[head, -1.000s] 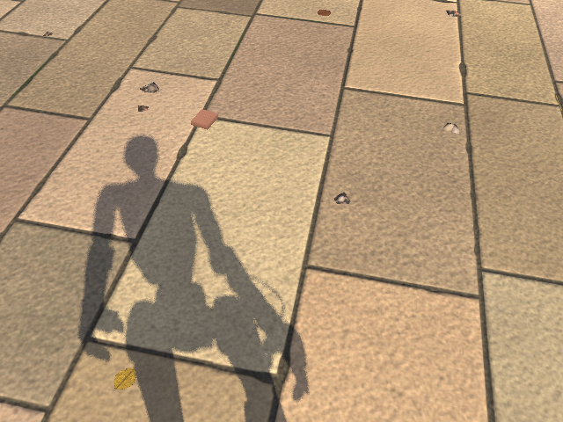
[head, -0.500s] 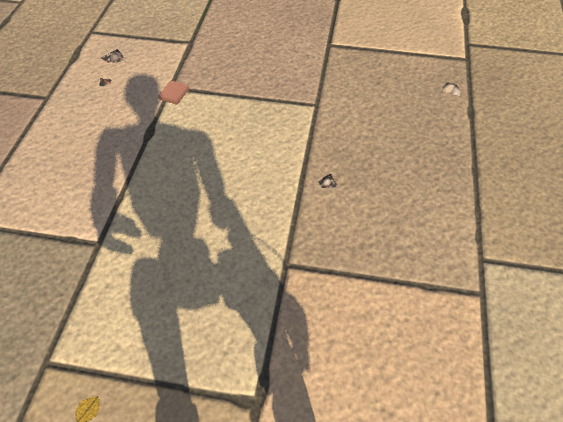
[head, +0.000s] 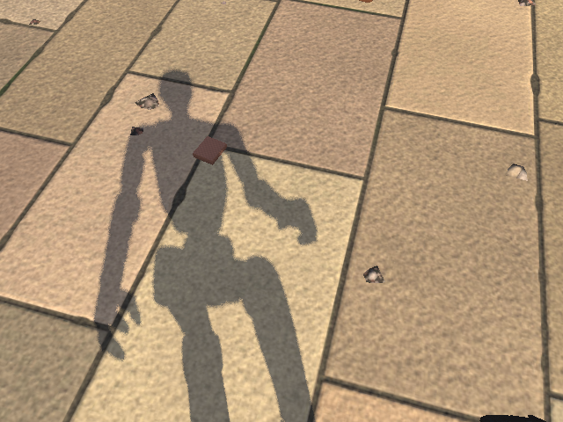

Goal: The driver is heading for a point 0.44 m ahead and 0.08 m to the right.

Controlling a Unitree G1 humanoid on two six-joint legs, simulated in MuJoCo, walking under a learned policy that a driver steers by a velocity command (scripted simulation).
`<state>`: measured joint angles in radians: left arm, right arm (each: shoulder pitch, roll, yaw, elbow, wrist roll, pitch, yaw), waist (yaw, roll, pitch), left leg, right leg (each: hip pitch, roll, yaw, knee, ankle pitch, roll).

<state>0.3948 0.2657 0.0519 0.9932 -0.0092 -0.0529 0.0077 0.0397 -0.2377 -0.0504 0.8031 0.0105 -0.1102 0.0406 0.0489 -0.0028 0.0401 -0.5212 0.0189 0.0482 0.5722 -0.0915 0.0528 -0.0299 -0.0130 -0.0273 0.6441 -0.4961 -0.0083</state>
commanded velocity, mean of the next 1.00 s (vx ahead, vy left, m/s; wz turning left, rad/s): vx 0.31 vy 0.00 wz -0.10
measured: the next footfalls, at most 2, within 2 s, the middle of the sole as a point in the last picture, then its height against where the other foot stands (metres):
right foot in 0.52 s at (364, 418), level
left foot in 0.92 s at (259, 400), level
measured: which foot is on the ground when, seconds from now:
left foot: down 0.00-0.52, up 0.54-0.90, down 0.92-1.00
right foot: up 0.00-0.50, down 0.52-1.00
